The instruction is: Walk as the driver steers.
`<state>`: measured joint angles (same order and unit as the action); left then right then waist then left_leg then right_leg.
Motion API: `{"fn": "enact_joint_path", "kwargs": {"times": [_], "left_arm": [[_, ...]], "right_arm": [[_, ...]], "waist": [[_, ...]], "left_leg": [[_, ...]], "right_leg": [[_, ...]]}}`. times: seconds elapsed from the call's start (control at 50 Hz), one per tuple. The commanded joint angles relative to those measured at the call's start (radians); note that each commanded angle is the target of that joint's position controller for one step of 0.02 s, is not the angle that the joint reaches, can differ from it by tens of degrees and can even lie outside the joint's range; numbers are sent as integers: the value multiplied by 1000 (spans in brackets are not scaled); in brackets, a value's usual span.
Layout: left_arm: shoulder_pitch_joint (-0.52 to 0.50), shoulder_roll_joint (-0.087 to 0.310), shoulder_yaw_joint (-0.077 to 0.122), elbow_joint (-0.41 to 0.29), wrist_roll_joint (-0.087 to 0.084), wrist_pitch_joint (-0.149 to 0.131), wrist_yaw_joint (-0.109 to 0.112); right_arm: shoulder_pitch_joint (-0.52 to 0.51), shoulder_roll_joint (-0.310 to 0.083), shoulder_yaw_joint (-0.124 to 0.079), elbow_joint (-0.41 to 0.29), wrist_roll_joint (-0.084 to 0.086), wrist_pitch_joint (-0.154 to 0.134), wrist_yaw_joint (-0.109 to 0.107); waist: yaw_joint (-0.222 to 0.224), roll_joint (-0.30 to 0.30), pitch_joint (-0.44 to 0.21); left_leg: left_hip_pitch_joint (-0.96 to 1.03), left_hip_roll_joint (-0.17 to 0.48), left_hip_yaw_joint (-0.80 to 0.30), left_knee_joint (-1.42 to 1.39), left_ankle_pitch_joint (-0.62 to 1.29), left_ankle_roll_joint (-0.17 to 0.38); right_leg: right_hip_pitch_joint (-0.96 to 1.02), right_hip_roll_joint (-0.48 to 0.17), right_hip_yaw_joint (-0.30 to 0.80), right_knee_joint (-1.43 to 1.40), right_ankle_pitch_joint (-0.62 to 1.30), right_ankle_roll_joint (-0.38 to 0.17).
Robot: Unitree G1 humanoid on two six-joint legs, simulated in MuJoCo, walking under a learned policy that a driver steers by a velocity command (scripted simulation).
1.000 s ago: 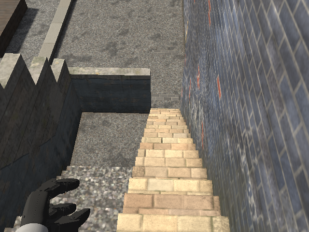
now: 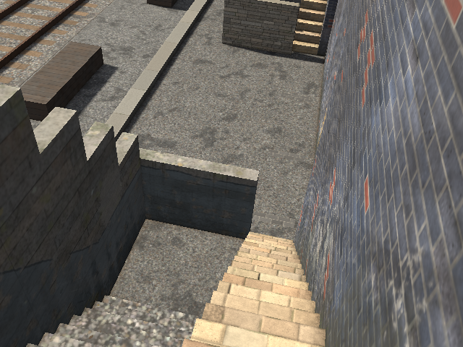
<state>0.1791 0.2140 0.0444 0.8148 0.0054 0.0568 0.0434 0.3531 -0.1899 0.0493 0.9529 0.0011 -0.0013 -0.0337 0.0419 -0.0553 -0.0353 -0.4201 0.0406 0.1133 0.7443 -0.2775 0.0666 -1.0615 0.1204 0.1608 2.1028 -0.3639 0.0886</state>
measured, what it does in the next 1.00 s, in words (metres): steps on the spot, turning right: right foot, then left foot 0.21 m higher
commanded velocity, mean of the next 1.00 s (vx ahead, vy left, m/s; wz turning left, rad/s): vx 0.19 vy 0.00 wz -0.39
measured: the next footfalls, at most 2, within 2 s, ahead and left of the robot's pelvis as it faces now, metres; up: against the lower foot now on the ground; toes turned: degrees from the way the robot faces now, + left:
right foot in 0.26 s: +0.09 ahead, -0.20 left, +0.00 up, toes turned +2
left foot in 0.70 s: +0.04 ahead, +0.12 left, +0.21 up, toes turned -18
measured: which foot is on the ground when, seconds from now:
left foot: down 0.00-0.22, up 0.24-0.68, down 0.70-1.00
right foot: up 0.00-0.24, down 0.26-0.74, up 0.76-1.00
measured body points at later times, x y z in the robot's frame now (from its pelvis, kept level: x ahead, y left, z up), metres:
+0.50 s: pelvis -0.01 -0.05 +0.02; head -0.04 -0.10 +0.46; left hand -0.09 +0.20 -0.10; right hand +0.17 -0.30 -0.09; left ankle +0.04 +0.06 -0.45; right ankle +0.05 -0.20 -0.71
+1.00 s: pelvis +0.09 +0.00 +0.12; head +0.06 -0.02 +0.57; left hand +0.34 +0.22 +0.04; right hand -0.16 -0.19 -0.02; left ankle +0.00 +0.13 -0.49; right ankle +0.14 -0.15 -0.53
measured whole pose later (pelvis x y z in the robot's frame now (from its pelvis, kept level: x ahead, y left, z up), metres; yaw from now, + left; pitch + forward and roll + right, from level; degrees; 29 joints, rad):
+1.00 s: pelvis +0.09 +0.00 +0.12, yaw -22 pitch -1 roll +3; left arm 0.13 0.30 0.10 0.88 0.00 0.01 0.02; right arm 0.59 -0.33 -0.03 1.13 -0.09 -0.02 -0.03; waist -0.07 0.02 -0.04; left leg -0.29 -0.05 0.11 1.23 -0.87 0.05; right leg -0.68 0.08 0.18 1.10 0.13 0.02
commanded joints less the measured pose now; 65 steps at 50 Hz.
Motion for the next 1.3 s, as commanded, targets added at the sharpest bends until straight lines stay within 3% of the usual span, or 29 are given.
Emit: {"fn": "enact_joint_path", "kwargs": {"times": [0.02,0.12,0.18,0.2,0.24,0.26,0.28,0.3,0.32,0.36,0.4,0.44,0.52,0.68,0.72,0.74,0.76,0.78,0.8,0.82,0.86,0.9,0.94,0.98,1.04,1.16,1.2,1.24,1.3], "left_arm": [[-35,54,20,-130,2,8,-7],[-62,69,6,-213,-12,24,6],[238,115,0,-116,-18,21,-22],[452,129,8,-46,-16,25,-23],[855,91,-23,100,-42,-3,-12],[868,69,-53,97,-15,-35,-16],[702,85,-59,42,-28,-44,7],[428,213,-29,-18,8,-39,50],[227,186,-34,-40,30,-37,65],[-80,201,-33,-88,22,-40,58],[-55,142,-36,-80,-22,-47,43],[194,117,-24,-27,-40,-40,35],[499,112,7,76,9,-70,52],[277,176,32,-4,-5,-82,76],[139,151,34,-47,-35,-94,40],[-82,155,29,-109,-53,-103,38],[-255,117,19,-160,-39,-104,45],[-522,201,39,-219,7,-116,44],[-452,118,37,-190,-1,-140,18],[-127,48,34,-75,9,-136,0],[204,111,73,93,6,-90,-4],[288,140,86,138,5,-24,-15],[266,128,81,144,-4,-7,-25],[61,108,63,107,-4,-36,-23],[-133,57,24,66,7,-90,-37],[336,133,26,232,10,-206,-39],[507,210,37,278,-26,-215,-5],[353,217,39,263,-34,-237,24],[362,152,23,256,-34,-204,87]], "right_arm": [[-104,-195,-46,-121,-10,-14,-3],[-183,-221,-64,-183,-12,-10,-35],[-263,-286,-111,-224,-35,39,-62],[-322,-319,-126,-236,-36,57,-64],[-552,-289,-140,-266,-109,83,-29],[-600,-164,-114,-307,-80,73,11],[-478,-155,-116,-306,-61,50,53],[-256,-109,-116,-283,-30,25,77],[-294,-180,-130,-234,-22,23,85],[-241,-198,-139,-158,-42,79,75],[-320,-212,-130,-193,-47,125,86],[-430,-152,-92,-264,-49,150,78],[-458,-140,-96,-279,-57,101,45],[-434,-127,-62,-336,6,73,81],[-200,-119,-50,-282,16,73,88],[22,-147,-69,-196,24,74,80],[291,-277,-97,-107,6,69,65],[455,-303,-91,-81,13,29,40],[369,-249,-70,-51,-29,13,-17],[130,-250,-78,-45,-99,1,-40],[-174,-155,-74,-42,-90,-10,-58],[-311,-104,-64,-35,-57,-36,-28],[-197,-122,-67,10,-55,-50,8],[-27,-174,-78,38,-113,-68,17],[151,-173,-86,91,-114,-85,18],[-119,-242,-142,-61,-94,-27,45],[0,-146,-117,-120,-71,-41,58],[-16,-131,-98,-113,-133,-24,67],[-192,-117,-99,-163,-119,35,57]], "waist": [[29,237,73],[56,247,39],[123,256,-30],[235,194,-6],[505,-273,220],[434,-227,259],[270,-69,251],[26,-90,242],[-45,-70,242],[-157,-261,137],[-113,-204,171],[-2,-51,157],[148,-138,35],[93,-163,13],[-29,-186,52],[-225,-65,101],[-423,329,251],[-595,379,568],[-445,317,616],[-176,333,480],[75,271,315],[179,151,203],[145,56,121],[7,-55,140],[-128,19,162],[101,32,92],[46,60,-24],[-2,-3,20],[75,50,29]], "left_leg": [[-44,278,-356,-374,-273,152],[-40,240,-189,-430,-389,18],[-264,190,-129,-437,-608,28],[-406,181,-114,-320,-723,19],[-865,-87,44,526,-918,-21],[-1026,-243,-286,922,-802,-69],[-966,-267,-400,803,-677,-112],[-895,-193,-453,757,-481,-128],[-757,-111,-442,696,-216,-127],[-222,-223,-210,1176,50,-206],[-329,-236,-163,1372,33,-246],[-579,-182,-138,1270,-59,-252],[-653,-160,-108,1272,-202,-221],[-310,-66,-202,945,-284,-143],[156,-41,-271,743,-513,-98],[464,-74,-327,595,-595,-113],[424,50,-567,1,-867,-91],[47,51,-913,-486,-1159,-83],[-158,80,-1091,-500,-1025,-61],[-232,141,-1127,-390,-983,44],[-440,141,-862,-131,-718,87],[-456,125,-564,68,-532,91],[-252,104,-442,150,-461,84],[-47,85,-374,145,-463,66],[92,35,-299,139,-371,70],[-494,-101,-99,755,-505,-21],[-767,-79,-277,522,-296,-41],[-749,-43,-313,431,-81,-82],[-426,-20,-217,171,-185,-65]], "right_leg": [[-86,-8,-38,29,24,5],[247,-132,-131,-563,103,-29],[951,-98,-200,-1147,-122,-108],[1181,-88,-245,-1260,-147,-148],[1242,-43,-79,-1488,-256,-139],[1115,-182,366,-1444,-215,-111],[939,-316,832,-1846,-444,-143],[796,-489,1178,-2039,-845,-242],[692,-457,1035,-2004,-1010,-237],[161,-327,569,-1974,-666,-185],[205,-271,368,-1935,-441,-247],[593,-232,342,-1830,-362,-307],[936,-260,324,-1706,-189,-327],[713,-306,392,-1740,-276,-367],[230,-267,258,-1630,-284,-279],[-119,-216,87,-1489,-217,-214],[-318,-25,-179,-1158,-308,-101],[-418,88,-94,-950,-451,-93],[-349,73,175,-883,-266,-102],[-198,8,226,-875,-46,-95],[248,-73,233,-790,378,-44],[494,-117,168,-784,561,-28],[516,-112,119,-868,573,-75],[437,-75,10,-1072,526,-79],[511,-100,-116,-1378,614,-71],[1376,-244,-98,-1678,745,-166],[1639,-395,36,-1397,889,-253],[1449,-377,93,-1405,638,-274],[1153,-437,204,-1360,904,-307]]}}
